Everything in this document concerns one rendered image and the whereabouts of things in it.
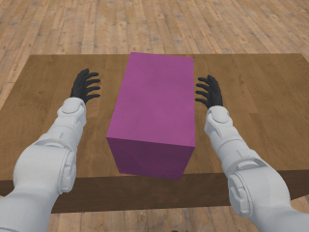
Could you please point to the left robot hand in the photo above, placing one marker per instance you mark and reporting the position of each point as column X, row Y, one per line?
column 79, row 88

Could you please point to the right robot upper arm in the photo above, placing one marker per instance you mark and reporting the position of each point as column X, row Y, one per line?
column 260, row 195

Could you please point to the left robot forearm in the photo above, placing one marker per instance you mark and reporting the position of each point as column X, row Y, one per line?
column 67, row 129

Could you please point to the carton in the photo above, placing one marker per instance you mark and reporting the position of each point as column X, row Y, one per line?
column 152, row 129

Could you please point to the right robot forearm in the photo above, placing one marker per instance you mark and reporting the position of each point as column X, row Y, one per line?
column 231, row 149

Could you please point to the right robot hand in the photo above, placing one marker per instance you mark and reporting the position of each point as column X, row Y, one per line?
column 214, row 97

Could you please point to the left robot upper arm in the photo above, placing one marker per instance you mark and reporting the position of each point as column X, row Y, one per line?
column 44, row 172

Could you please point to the pedestal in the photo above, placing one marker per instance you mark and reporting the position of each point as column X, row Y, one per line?
column 266, row 95

